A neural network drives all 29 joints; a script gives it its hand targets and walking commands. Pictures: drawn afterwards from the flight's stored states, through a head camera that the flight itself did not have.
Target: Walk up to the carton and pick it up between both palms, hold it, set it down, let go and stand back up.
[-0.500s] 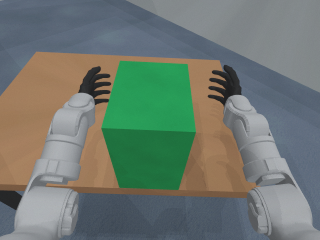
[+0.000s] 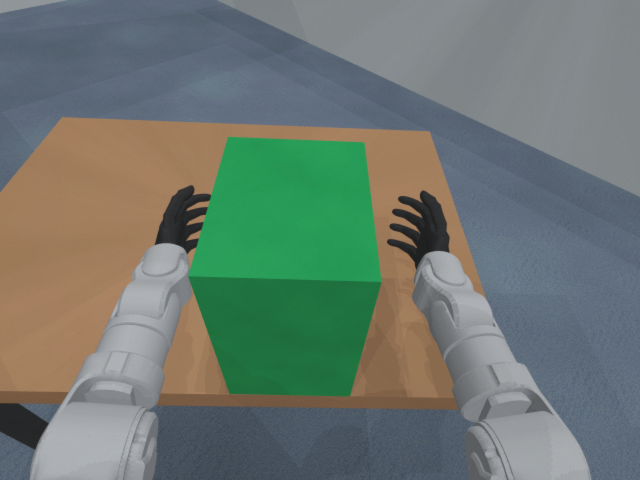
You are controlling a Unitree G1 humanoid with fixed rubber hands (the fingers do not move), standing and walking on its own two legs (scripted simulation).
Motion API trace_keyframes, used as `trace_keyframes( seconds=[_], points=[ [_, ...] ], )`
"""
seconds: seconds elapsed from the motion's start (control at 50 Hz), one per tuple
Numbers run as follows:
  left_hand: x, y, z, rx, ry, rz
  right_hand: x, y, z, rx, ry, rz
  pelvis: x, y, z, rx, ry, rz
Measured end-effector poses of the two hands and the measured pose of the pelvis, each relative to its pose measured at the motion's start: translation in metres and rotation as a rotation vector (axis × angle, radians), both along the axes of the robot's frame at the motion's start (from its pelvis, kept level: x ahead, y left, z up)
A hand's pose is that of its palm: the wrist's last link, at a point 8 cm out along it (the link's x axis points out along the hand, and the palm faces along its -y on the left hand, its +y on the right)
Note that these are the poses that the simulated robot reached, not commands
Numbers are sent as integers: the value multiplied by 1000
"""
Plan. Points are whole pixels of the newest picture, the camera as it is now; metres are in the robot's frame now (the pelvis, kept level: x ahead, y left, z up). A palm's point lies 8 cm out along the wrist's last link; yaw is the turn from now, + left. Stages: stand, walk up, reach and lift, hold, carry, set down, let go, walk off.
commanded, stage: reach and lift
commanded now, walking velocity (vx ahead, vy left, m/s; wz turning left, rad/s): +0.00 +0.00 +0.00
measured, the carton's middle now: (293, 275) +0.38 +0.03 +0.05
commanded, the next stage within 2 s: none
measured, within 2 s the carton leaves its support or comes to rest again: leaves its support in 1.88 s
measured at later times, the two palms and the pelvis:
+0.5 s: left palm (197, 259) +0.40 +0.16 +0.06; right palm (398, 256) +0.40 -0.11 +0.07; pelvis +0.02 +0.00 +0.00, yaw +0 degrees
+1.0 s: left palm (195, 262) +0.39 +0.16 +0.07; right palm (398, 260) +0.39 -0.11 +0.08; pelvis +0.01 +0.00 +0.00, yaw +0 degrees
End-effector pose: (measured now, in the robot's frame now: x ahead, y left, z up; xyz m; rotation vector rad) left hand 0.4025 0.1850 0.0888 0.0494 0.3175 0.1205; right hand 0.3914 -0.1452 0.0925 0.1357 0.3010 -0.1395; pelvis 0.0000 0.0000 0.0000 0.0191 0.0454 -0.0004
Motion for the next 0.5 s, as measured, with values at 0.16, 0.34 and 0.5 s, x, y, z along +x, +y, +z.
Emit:
trace_keyframes(
  seconds=[0.16, 0.34, 0.5],
  points=[
    [-4, -9, -31, -38, 36, -17, 7, -6, -13, -4, -2, -28, 10, 0, 0, 0, 14, 0],
    [-4, -11, -29, -56, -10, -19, 15, 3, -12, 14, -25, -17, 16, 0, 0, -1, 23, 0],
    [-1, -25, -25, -91, -27, -39, 8, 37, -18, 52, -12, 21, 16, 1, 0, -1, 23, 0]
  ],
)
